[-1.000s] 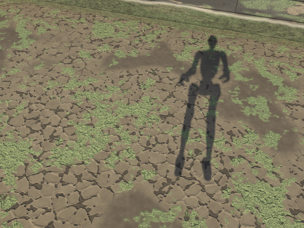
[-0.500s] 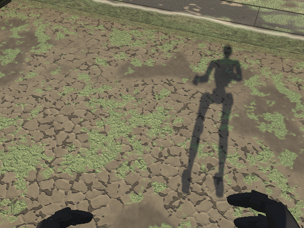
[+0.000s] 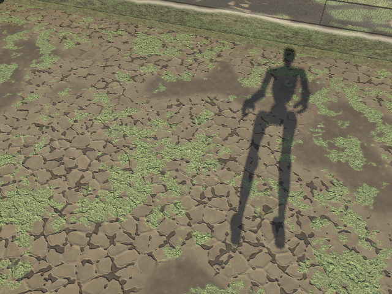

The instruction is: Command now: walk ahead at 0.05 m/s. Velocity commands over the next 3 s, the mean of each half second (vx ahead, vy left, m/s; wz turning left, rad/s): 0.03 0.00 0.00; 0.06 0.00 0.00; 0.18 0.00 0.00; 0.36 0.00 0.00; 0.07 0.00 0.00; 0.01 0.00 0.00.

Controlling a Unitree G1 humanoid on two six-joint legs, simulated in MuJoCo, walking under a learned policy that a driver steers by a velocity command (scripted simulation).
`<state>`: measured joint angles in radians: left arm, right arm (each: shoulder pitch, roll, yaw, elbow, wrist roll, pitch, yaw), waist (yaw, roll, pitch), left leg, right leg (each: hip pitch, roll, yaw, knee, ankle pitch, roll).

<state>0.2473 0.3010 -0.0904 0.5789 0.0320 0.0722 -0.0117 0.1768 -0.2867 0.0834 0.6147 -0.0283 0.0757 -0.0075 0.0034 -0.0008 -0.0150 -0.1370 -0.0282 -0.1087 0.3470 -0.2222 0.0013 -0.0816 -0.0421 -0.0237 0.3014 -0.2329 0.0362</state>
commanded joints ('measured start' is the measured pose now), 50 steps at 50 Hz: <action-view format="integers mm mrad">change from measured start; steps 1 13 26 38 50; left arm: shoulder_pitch -10 14 62 61 69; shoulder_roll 112 77 80 80 83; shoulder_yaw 38 47 49 44 51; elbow -65 -20 21 31 56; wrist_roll -2 7 -10 -8 -15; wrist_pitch -10 6 12 11 12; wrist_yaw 7 19 34 36 41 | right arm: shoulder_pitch -29 42 106 117 131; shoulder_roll -107 -68 -67 -73 -76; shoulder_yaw -35 -45 -51 -50 -61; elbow -70 -31 -14 -30 -13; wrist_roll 0 0 6 4 14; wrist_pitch -14 -13 -30 -31 -34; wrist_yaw -8 3 -12 -13 -11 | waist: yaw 0 4 7 6 11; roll -1 7 2 7 10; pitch -56 30 -40 21 17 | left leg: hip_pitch -13 -87 -28 -53 -44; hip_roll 90 78 82 80 83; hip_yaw -71 -53 -38 -32 -32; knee -37 -102 -83 -114 -115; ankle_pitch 389 104 350 244 302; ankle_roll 56 56 27 22 23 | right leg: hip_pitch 62 23 114 84 90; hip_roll -50 -28 -28 -18 -18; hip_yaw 82 87 97 104 108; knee -28 -74 -58 -99 -94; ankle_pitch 263 24 329 210 266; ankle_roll -37 -60 -70 -71 -72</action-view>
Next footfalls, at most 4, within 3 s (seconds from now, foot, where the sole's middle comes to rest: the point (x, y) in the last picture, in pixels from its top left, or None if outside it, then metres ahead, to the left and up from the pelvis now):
none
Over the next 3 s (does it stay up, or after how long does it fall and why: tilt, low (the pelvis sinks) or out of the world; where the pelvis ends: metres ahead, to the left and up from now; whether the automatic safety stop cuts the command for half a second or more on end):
stays up -0.02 -0.02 0.00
